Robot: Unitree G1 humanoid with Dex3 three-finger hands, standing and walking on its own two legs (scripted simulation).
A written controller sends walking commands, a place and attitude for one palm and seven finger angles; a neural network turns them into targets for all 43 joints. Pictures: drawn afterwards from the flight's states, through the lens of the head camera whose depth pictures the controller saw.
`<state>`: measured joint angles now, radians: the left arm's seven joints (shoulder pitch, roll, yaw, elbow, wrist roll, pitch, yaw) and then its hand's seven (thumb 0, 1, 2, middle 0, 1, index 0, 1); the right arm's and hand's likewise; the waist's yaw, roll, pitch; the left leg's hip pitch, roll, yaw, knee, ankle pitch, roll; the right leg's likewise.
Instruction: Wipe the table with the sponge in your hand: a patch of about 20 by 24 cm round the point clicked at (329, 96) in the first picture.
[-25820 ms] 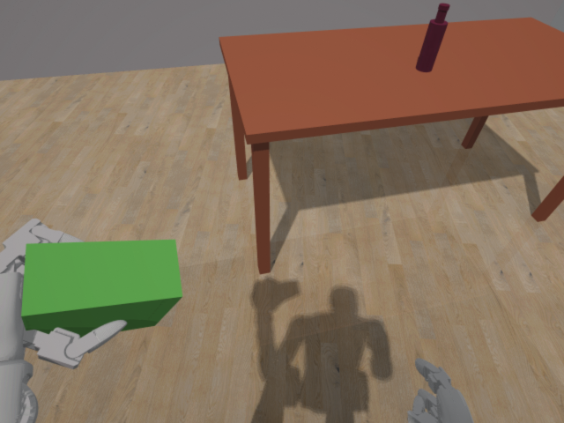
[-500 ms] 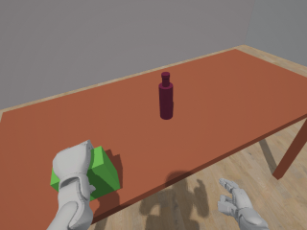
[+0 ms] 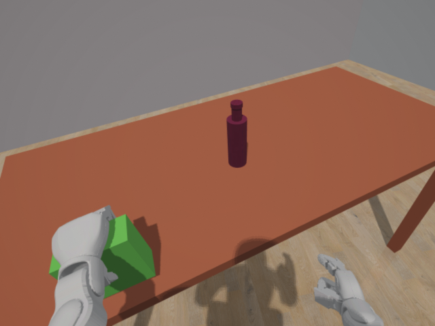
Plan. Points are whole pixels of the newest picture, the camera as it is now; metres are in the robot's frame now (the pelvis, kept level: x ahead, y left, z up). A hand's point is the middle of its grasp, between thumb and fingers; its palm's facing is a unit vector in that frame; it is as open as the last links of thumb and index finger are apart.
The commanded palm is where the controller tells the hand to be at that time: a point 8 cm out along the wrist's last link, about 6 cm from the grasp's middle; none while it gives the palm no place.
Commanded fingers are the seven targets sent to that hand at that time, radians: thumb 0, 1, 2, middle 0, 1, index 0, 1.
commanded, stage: slide back across to the middle lane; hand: left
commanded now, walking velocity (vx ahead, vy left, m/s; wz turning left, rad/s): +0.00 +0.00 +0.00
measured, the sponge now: (113, 265) +0.22 +0.25 +0.00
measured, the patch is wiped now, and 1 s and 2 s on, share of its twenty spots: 1.00 1.00 1.00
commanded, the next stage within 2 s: wipe forward along the middle lane in 0.20 s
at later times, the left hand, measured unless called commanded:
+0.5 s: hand (99, 251) +0.22 +0.26 +0.05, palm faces +0.02 -0.13 -0.99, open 10.4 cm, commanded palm +0.19 +0.28 +0.09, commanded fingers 0.00 0.10 1.30 -1.20 -1.60 -1.20 -1.60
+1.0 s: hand (98, 235) +0.26 +0.28 +0.05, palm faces -0.06 -0.05 -1.00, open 10.4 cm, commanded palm +0.24 +0.30 +0.08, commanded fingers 0.00 0.10 1.30 -1.20 -1.60 -1.20 -1.60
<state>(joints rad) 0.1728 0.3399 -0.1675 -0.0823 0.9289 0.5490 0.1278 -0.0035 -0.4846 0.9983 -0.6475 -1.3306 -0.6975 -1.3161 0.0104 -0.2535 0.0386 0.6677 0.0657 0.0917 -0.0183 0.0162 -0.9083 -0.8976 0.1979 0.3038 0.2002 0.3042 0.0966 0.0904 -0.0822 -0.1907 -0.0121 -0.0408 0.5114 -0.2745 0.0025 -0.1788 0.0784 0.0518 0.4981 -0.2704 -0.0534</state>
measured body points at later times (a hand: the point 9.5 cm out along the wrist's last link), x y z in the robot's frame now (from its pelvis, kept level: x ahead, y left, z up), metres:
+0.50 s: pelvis -0.01 +0.00 +0.00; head -0.05 -0.04 +0.45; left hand +0.22 +0.27 +0.10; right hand +0.25 -0.20 -0.07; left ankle +0.00 +0.12 -0.74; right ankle +0.00 -0.09 -0.74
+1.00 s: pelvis -0.02 -0.03 -0.01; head -0.04 -0.07 +0.44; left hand +0.26 +0.28 +0.10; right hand +0.18 -0.26 -0.11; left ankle +0.00 +0.12 -0.74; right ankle +0.00 -0.09 -0.74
